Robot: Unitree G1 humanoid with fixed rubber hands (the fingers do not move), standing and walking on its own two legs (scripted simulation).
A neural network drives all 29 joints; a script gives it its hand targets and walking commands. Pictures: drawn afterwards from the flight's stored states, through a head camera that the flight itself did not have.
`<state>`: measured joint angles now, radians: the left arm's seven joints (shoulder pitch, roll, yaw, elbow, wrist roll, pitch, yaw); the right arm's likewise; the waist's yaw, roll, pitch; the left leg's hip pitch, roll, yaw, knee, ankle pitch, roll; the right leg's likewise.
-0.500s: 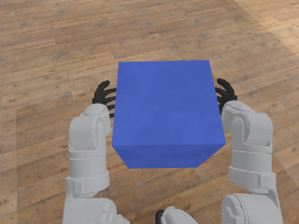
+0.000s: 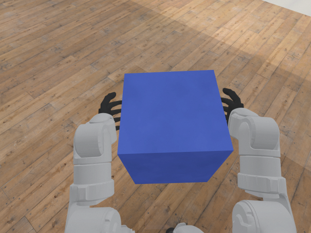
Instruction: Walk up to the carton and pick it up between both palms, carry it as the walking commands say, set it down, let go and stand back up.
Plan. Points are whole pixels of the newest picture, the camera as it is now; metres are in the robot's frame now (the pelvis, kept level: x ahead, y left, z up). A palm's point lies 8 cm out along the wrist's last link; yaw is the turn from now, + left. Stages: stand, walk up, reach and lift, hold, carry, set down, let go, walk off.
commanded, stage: carry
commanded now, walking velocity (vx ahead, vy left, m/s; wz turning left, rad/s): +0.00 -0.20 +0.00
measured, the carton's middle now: (170, 133) +0.37 -0.03 +0.02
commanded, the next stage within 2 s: none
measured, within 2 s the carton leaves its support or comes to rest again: neither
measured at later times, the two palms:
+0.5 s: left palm (164, 154) +0.27 +0.00 +0.11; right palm out of the picture +0.23 -0.30 +0.11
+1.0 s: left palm (236, 232) +0.13 -0.11 +0.10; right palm out of the picture +0.08 -0.40 +0.09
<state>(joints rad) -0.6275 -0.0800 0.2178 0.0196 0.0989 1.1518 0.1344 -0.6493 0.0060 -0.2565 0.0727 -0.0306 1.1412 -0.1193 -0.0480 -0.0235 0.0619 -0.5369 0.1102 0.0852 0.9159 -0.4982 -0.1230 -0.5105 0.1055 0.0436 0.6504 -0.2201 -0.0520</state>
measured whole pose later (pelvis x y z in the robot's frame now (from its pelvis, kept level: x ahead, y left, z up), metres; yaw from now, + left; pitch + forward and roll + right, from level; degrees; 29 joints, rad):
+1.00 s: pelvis -0.17 -0.20 +0.01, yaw -9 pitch +2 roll -1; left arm -0.30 -0.16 0.17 -0.10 0.12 1.16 0.10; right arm -0.28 0.10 -0.19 -0.14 -0.11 1.19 -0.10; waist 0.01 0.03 -0.10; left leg -0.53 0.16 0.09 0.89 -0.50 -0.02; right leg -0.40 -0.05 -0.13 0.57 -0.21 -0.02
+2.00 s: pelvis -0.39 -0.41 +0.01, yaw -10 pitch +4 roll -2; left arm -0.19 -0.14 0.14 -0.32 0.09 1.19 0.09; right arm -0.20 0.14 -0.12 -0.30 -0.12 1.19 -0.09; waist 0.03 0.04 -0.11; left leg -0.46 0.22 0.10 0.59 -0.19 -0.09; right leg -0.39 -0.04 -0.12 0.52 -0.20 0.03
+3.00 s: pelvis -0.55 -0.49 +0.01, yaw -11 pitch +1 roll +0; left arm -0.15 -0.13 0.11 -0.27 0.12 1.20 0.08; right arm -0.16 0.13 -0.12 -0.25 -0.12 1.19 -0.09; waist -0.02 0.00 -0.10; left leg -0.40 0.07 0.10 0.56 -0.17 -0.02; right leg -0.39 -0.07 -0.21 0.56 -0.21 0.00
